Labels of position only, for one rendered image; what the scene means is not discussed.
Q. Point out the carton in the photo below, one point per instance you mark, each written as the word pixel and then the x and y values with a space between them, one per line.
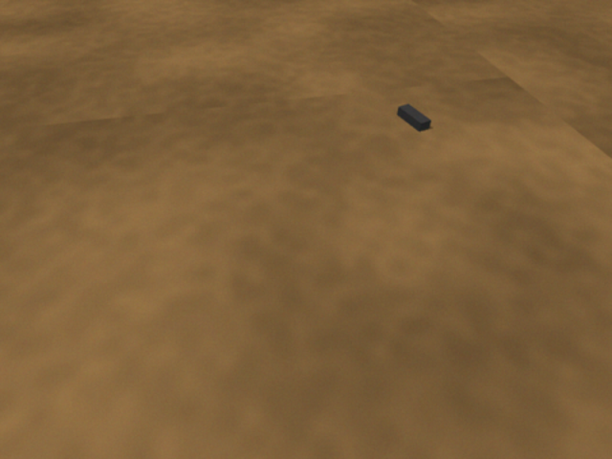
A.
pixel 413 117

